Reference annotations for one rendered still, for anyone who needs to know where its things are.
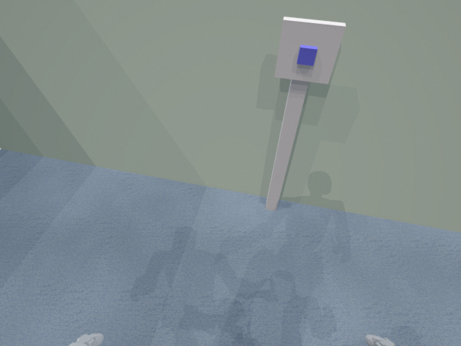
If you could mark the panel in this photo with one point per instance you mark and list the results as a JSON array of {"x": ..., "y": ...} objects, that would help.
[{"x": 325, "y": 35}]

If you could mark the button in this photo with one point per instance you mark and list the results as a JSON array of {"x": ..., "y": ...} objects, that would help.
[{"x": 307, "y": 55}]

